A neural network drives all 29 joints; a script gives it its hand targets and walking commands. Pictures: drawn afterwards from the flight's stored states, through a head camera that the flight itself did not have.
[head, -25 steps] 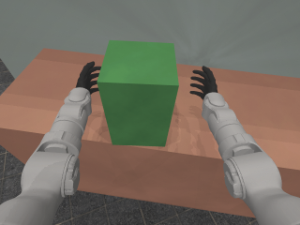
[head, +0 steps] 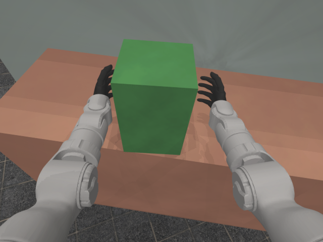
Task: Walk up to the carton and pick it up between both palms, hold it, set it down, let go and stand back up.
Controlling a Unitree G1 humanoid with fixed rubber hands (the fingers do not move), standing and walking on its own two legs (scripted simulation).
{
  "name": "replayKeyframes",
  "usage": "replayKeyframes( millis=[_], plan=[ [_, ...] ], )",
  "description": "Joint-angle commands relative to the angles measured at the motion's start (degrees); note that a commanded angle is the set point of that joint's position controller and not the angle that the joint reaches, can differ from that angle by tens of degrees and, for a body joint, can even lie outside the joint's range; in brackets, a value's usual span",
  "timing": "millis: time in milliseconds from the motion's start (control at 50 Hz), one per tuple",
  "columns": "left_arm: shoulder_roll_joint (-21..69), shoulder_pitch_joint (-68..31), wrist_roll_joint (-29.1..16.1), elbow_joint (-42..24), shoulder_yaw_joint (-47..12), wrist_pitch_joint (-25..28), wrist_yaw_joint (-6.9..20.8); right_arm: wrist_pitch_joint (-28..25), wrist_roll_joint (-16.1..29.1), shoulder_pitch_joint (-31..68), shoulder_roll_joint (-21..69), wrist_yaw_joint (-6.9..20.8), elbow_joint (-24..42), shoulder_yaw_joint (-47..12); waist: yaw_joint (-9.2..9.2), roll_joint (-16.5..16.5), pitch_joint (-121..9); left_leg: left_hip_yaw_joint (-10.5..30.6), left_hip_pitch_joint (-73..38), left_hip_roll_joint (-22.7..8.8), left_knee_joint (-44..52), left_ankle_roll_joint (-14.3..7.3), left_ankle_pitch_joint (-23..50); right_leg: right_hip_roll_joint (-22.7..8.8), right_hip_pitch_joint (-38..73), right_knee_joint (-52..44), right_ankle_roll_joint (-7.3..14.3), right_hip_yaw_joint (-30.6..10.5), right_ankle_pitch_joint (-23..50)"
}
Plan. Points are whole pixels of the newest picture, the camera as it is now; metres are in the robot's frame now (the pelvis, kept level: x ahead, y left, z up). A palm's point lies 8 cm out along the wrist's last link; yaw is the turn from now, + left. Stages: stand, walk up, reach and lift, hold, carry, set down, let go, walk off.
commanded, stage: reach and lift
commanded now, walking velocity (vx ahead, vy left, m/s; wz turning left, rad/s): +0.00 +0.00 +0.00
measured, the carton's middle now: (154, 103) +0.46 +0.03 +0.08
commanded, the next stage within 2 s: none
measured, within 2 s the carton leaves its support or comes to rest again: leaves its support in 1.92 s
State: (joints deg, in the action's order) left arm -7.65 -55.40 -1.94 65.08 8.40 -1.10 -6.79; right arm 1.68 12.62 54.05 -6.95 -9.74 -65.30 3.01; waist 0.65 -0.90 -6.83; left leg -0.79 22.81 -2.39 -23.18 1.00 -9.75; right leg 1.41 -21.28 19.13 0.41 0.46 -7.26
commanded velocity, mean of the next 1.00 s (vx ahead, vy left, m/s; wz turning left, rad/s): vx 0.00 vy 0.00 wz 0.00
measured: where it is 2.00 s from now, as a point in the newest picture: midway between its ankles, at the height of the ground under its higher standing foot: outside the picture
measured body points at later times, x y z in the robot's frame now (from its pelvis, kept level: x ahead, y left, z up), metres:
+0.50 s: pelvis +0.00 +0.00 +0.00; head +0.03 +0.02 +0.45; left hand +0.45 +0.15 +0.13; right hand +0.45 -0.12 +0.12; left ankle +0.01 +0.13 -0.74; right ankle +0.02 -0.11 -0.74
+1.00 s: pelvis +0.02 +0.01 +0.01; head +0.03 +0.03 +0.46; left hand +0.44 +0.16 +0.12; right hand +0.43 -0.12 +0.12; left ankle +0.01 +0.13 -0.74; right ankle +0.02 -0.11 -0.74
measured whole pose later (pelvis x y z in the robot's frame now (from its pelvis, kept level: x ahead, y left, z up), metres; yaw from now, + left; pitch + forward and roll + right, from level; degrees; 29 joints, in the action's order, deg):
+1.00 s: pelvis +0.02 +0.01 +0.01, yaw +0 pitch -2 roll +0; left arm 7.1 -44.6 26.2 39.3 28.8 -10.7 0.3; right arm -3.8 -19.2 42.3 8.7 -2.4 -46.1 29.0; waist -0.1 -2.1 3.1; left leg -2.6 4.2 -1.1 -16.6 0.0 -10.3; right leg -0.2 -3.6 14.0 -0.7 0.5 -8.3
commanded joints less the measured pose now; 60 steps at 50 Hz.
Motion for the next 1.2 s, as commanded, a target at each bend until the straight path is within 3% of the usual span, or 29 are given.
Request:
replayKeyframes(
  millis=[0, 20, 40, 60, 100, 160, 180, 200, 220, 300, 320, 360, 440, 460, 480, 520, 580, 600, 620, 640, 660, 720, 800, 820, 960, 980, 1080, 1140, 1180],
  plan=[
    [-0.4, -26.4, 2.1, -8.2, -1.3, 1.7, -0.4, -2.7, -5.0, 26.4, -4.3, -0.3, 11.5, 6.2, -2.07, 2.5, -31.9, -1.3, -15.4, 1.6, -1.1, 2.1, 14.9, 1.4, 6.4, -0.9, -0.7, 1.5, 8.4],
    [0.8, -26.5, 2.1, -7.2, 0.2, 1.3, -0.7, -2.3, -6.8, 26.8, -3.1, -0.3, 11.5, 7.3, -3.18, 2.2, -31.1, -1.1, -15.0, 1.3, -1.2, 2.3, 14.1, 1.5, 6.7, -0.9, -0.6, 2.2, 8.1],
    [0.4, -26.3, 3.8, -6.4, -0.2, 0.8, -0.9, -2.2, -7.4, 26.6, -4.6, -0.3, 9.9, 9.0, -2.00, 3.5, -29.5, -1.0, -16.3, 1.1, -0.7, 2.4, 13.8, 1.3, 6.1, -0.9, -0.6, 2.4, 6.0],
    [0.2, -26.7, 4.0, -6.1, 1.0, 0.2, -1.3, -2.3, -9.0, 26.7, -4.8, -0.6, 10.5, 10.4, -3.15, 3.2, -30.6, -1.5, -16.2, 1.4, -0.8, 2.5, 14.1, 1.7, 6.0, -0.7, -0.6, 2.6, 7.0],
    [0.9, -24.6, 5.1, -6.5, 2.4, -0.7, -1.4, -1.6, -9.0, 23.7, -3.7, -1.1, 7.4, 11.4, -1.93, 3.8, -27.1, -1.8, -16.8, 1.4, -0.4, 2.7, 14.8, 1.7, 6.8, -1.4, -0.4, 2.3, 8.8],
    [2.7, -24.5, 7.0, -6.9, 2.6, -1.7, -1.8, -1.4, -9.3, 23.3, -2.3, -1.3, 3.9, 12.1, -2.82, 5.4, -23.6, -1.7, -19.0, 1.0, -0.4, 3.6, 16.2, 1.6, 5.4, -2.4, -0.3, 2.5, 8.1],
    [3.0, -23.5, 7.2, -6.9, 3.5, -2.2, -1.7, -1.4, -9.4, 22.8, -1.3, -1.3, 4.6, 12.0, -1.74, 3.3, -22.5, -1.7, -18.5, 1.3, 0.0, 2.7, 16.9, 1.5, 6.7, -2.6, -0.4, 2.3, 7.7],
    [3.3, -24.3, 8.0, -6.6, 4.3, -2.3, -1.5, -1.1, -9.5, 22.7, -0.2, -1.4, 3.6, 11.9, -2.79, 3.5, -20.5, -2.0, -16.8, 1.4, 0.1, 2.6, 15.8, 1.1, 7.4, -2.7, -0.3, 1.7, 7.4],
    [2.6, -25.5, 7.9, -9.7, 5.1, -2.1, -1.6, -1.1, -8.8, 24.6, -1.4, -0.9, 5.4, 11.6, -0.89, 4.2, -22.5, -2.2, -16.8, 1.6, 0.0, 2.9, 16.7, 1.2, 7.4, -2.1, 0.3, 1.3, 7.9],
    [3.7, -24.0, 9.2, -10.2, 5.6, -2.4, -2.1, -2.7, -8.8, 25.9, -0.7, 0.0, 9.5, 11.1, -0.47, 5.1, -25.5, -2.5, -16.9, 2.1, -0.2, 2.6, 19.1, 1.7, 9.1, -1.7, -0.4, 2.1, 10.0],
    [3.5, -25.0, 9.6, -10.9, 5.2, -2.3, -1.9, -3.0, -10.0, 26.5, -0.8, -0.2, 10.0, 10.8, -1.73, 3.7, -26.2, -2.7, -18.7, 1.8, -0.6, 2.6, 20.3, 1.6, 9.3, -2.2, -0.5, 2.5, 10.6],
    [3.7, -22.4, 9.8, -11.4, 6.1, -2.5, -1.5, -3.0, -9.3, 24.6, -0.1, -0.2, 10.3, 9.2, -1.69, 1.1, -26.2, -2.4, -17.7, 1.8, -0.2, 1.6, 20.2, 2.0, 10.1, -2.5, -1.1, 2.3, 12.5],
    [4.1, -20.7, 11.4, -11.5, 7.5, -3.1, -0.3, -3.0, -9.8, 23.7, 0.7, -0.2, 11.5, 9.8, -1.21, 2.9, -24.0, -2.5, -17.3, 2.2, 1.0, 1.5, 18.8, 1.7, 13.6, -2.5, -1.2, 3.0, 12.7],
    [4.8, -21.0, 11.9, -12.4, 8.1, -2.6, -0.1, -3.1, -11.3, 23.5, 1.8, -0.1, 12.1, 10.7, -0.45, 1.3, -25.0, -3.3, -18.5, 2.1, 0.7, 1.9, 18.8, 1.2, 13.3, -3.2, -0.9, 2.9, 13.4],
    [5.5, -21.3, 12.9, -11.8, 8.1, -2.7, 0.2, -3.1, -12.4, 22.8, 3.2, 0.0, 11.2, 11.0, -1.35, 2.5, -23.0, -3.4, -17.4, 2.6, 1.6, 1.6, 17.5, 0.8, 13.6, -3.2, -1.4, 2.4, 13.1],
    [6.9, -22.2, 13.0, -13.9, 9.0, -1.6, 1.0, -3.5, -15.6, 22.2, 5.2, 0.7, 12.2, 13.1, -2.21, 0.6, -23.0, -3.5, -17.4, 2.4, 2.7, 1.2, 15.3, 1.0, 13.9, -3.5, -1.6, 2.8, 12.2],
    [16.6, -22.5, 17.1, -12.5, 9.3, -1.5, 3.8, -3.4, -20.3, 21.6, 17.9, 3.6, 12.8, 14.7, -2.77, 1.1, -20.3, -4.3, -18.9, 2.8, 4.4, 0.6, 12.8, 0.8, 14.5, -4.4, -1.6, 3.1, 9.9],
    [20.8, -22.8, 19.4, -13.0, 10.9, -1.7, 5.9, -3.4, -23.5, 22.6, 22.4, 5.1, 15.2, 15.3, -1.94, -0.1, -20.2, -4.8, -18.4, 3.7, 4.8, 0.6, 12.5, 0.5, 16.5, -4.3, -1.8, 3.0, 11.2],
    [26.8, -22.0, 22.2, -13.3, 11.1, -2.0, 8.0, -3.2, -27.1, 22.0, 30.0, 7.0, 15.8, 16.0, -3.14, 0.7, -20.8, -5.3, -19.1, 3.9, 5.4, 0.6, 12.3, 0.6, 18.9, -4.9, -2.0, 3.9, 11.9],
    [31.4, -20.5, 24.7, -13.6, 12.2, -2.7, 10.3, -3.1, -30.7, 21.1, 34.8, 9.1, 16.9, 17.0, -1.97, -0.4, -19.1, -5.4, -19.9, 4.1, 6.1, 0.5, 13.4, 0.3, 21.0, -4.2, -2.7, 4.1, 14.5],
    [33.3, -19.2, 26.9, -13.5, 13.0, -3.3, 12.2, -3.5, -32.9, 19.1, 37.0, 10.9, 17.2, 17.4, -2.82, 0.8, -18.3, -6.5, -20.5, 4.3, 6.1, 1.3, 14.7, 0.2, 22.8, -3.9, -3.0, 4.6, 18.6],
    [35.7, -15.5, 29.7, -17.6, 12.5, -5.3, 14.1, -4.6, -36.0, 17.4, 38.2, 13.8, 18.9, 17.0, -1.61, 2.7, -18.4, -7.2, -22.7, 3.7, 6.3, 2.4, 18.5, 0.8, 25.4, -3.9, -3.3, 5.3, 19.9],
    [35.5, -13.2, 28.4, -20.5, 10.8, -8.4, 14.4, -5.5, -34.5, 16.7, 37.5, 14.4, 19.4, 14.7, -0.26, 0.6, -12.6, -6.3, -24.5, 2.6, 6.5, 1.1, 19.1, 0.6, 24.3, -3.4, -4.3, 6.1, 18.4],
    [35.7, -13.1, 28.6, -21.5, 10.1, -8.9, 14.5, -5.9, -33.9, 15.4, 37.1, 14.5, 18.8, 13.8, -0.79, 2.0, -12.1, -7.5, -25.3, 3.1, 5.8, 1.4, 20.2, 1.1, 24.1, -3.4, -4.2, 6.4, 17.2],
    [36.9, -9.4, 26.4, -24.8, 6.9, -9.3, 14.1, -7.7, -32.2, 14.7, 37.1, 13.9, 19.2, 10.1, -0.88, 0.5, -10.0, -7.0, -27.8, 3.2, 4.1, 1.5, 24.2, 0.5, 23.8, -3.2, -3.1, 6.1, 19.9],
    [37.9, -9.2, 26.3, -25.6, 5.5, -9.4, 14.3, -7.8, -32.1, 13.5, 37.5, 13.8, 19.7, 9.0, -1.12, -0.4, -10.1, -6.7, -28.4, 3.2, 4.2, 1.5, 23.9, 1.0, 25.4, -2.5, -3.4, 6.1, 21.2],
    [39.4, -6.6, 26.3, -27.8, 2.7, -11.1, 14.1, -8.2, -30.5, 12.8, 37.0, 13.3, 19.3, 7.7, -1.22, 2.2, -9.0, -6.1, -29.0, 2.9, 4.5, 1.7, 23.1, 1.1, 24.4, -3.2, -3.2, 6.9, 18.7],
    [38.2, -5.9, 27.9, -28.3, 5.1, -12.3, 13.9, -7.7, -30.6, 11.5, 35.5, 13.7, 17.5, 8.9, -1.10, 3.1, -5.8, -6.2, -27.4, 2.6, 6.0, 1.7, 19.9, 0.9, 24.3, -4.0, -3.0, 6.8, 14.8],
    [38.9, -4.7, 27.1, -28.3, 4.7, -13.0, 14.2, -7.3, -29.7, 11.8, 36.0, 13.5, 18.1, 8.4, -0.77, 0.7, -5.3, -6.3, -26.4, 2.7, 5.6, 1.2, 19.9, 0.4, 25.6, -4.0, -2.8, 6.3, 16.7]
  ],
)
